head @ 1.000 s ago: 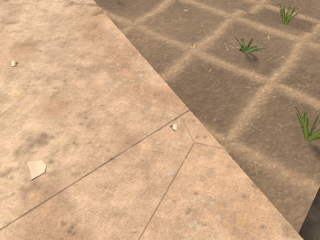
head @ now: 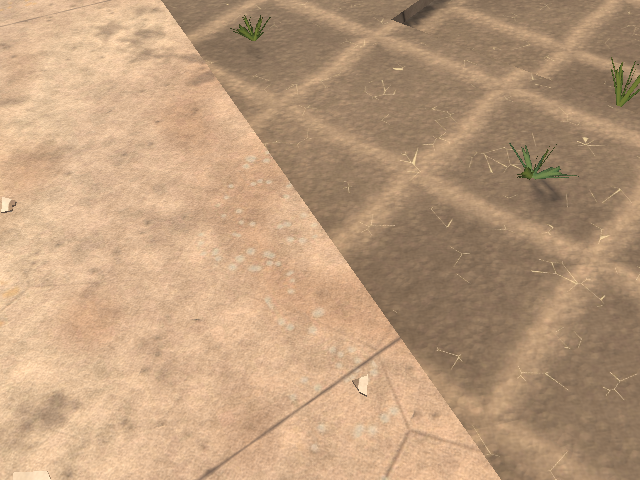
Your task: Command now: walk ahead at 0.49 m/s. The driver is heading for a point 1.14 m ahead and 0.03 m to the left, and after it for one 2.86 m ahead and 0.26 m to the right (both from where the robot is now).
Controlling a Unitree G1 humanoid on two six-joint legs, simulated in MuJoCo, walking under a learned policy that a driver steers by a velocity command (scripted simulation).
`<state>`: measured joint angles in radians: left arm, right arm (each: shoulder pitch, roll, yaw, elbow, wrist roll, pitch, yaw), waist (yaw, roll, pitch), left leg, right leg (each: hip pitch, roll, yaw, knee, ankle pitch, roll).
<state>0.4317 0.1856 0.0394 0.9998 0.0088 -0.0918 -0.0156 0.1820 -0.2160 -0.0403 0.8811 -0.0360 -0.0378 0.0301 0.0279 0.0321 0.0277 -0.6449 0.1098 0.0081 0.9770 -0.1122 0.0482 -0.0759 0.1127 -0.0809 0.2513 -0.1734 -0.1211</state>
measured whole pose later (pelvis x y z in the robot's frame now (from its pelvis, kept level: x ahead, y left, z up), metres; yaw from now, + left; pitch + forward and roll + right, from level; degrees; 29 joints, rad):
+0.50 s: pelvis +0.28 +0.06 +0.00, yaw -1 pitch -1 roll +0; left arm 0.26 0.22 0.05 0.96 0.04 -0.06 -0.02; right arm 0.33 -0.20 -0.05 1.01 -0.01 -0.09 0.01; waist 0.00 -0.03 0.05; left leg -0.15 -0.08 0.10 0.33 -0.17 0.11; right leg -0.51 -0.07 0.01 1.10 -0.26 -0.06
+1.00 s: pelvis +0.55 +0.00 -0.01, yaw +0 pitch -1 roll +0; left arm 0.22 0.21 0.05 0.97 0.02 -0.08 -0.01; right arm 0.32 -0.21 -0.05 1.01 -0.02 -0.07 0.00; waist -0.01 0.02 0.06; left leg -0.39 0.02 0.00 1.15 -0.31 0.08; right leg -0.25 0.05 -0.11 0.42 -0.16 -0.10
